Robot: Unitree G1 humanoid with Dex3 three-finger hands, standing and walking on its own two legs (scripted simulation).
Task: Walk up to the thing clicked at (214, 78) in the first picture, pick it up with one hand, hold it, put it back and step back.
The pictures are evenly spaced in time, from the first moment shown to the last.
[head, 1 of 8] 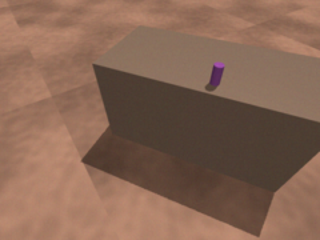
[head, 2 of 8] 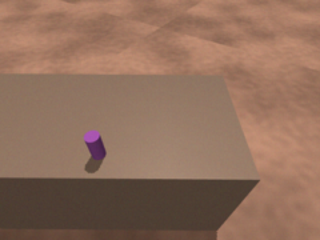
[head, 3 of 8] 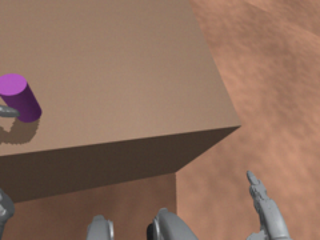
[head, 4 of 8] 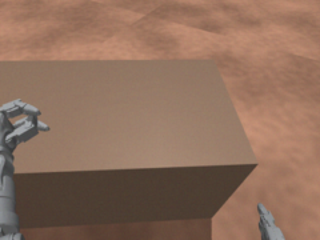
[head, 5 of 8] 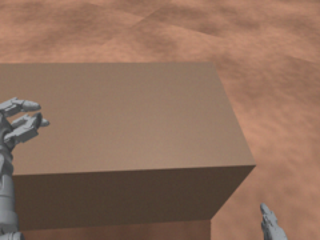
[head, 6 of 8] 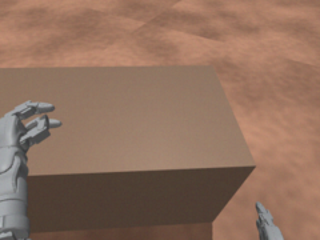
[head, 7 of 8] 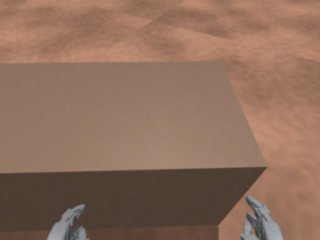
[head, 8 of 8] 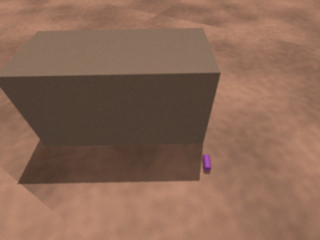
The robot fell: no
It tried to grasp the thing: yes
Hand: left
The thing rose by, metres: 0.01
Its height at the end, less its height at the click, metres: -0.68
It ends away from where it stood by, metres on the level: 0.62
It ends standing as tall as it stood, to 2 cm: no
